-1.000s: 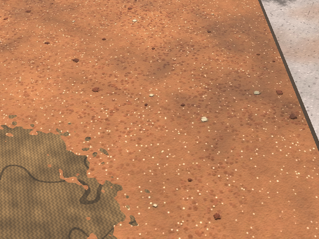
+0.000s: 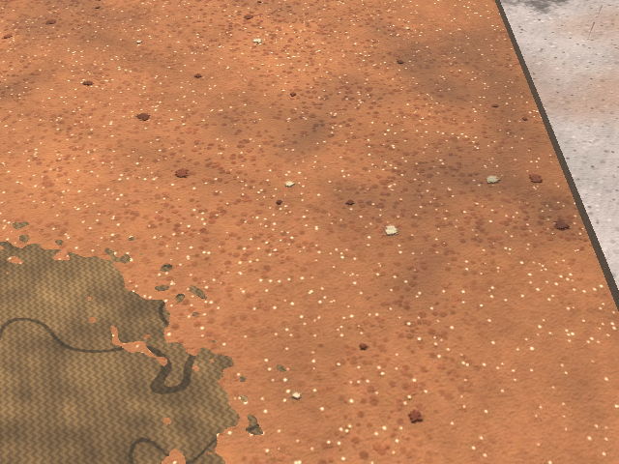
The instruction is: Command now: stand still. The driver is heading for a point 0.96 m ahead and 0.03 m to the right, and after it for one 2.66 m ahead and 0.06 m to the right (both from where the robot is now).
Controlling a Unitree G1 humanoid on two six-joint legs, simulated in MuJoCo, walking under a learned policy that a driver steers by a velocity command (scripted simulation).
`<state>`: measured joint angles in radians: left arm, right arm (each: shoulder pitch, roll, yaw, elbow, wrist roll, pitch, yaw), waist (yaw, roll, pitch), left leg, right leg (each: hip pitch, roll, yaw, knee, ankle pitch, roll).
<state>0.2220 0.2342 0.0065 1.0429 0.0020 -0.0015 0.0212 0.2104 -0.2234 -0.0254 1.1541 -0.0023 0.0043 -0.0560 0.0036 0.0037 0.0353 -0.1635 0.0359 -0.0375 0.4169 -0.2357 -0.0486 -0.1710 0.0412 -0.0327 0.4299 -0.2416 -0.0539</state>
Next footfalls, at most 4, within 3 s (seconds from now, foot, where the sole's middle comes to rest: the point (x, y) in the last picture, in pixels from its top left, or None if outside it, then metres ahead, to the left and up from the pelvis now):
0.38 left None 0.12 0.17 -0.78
0.88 right None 0.50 -0.04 -0.78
1.42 left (237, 346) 0.80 0.22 -0.78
1.94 right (351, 278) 1.00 -0.07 -0.78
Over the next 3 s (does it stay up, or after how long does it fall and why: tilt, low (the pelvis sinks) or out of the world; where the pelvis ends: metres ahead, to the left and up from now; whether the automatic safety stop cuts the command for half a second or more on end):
stays up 0.99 0.06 -0.01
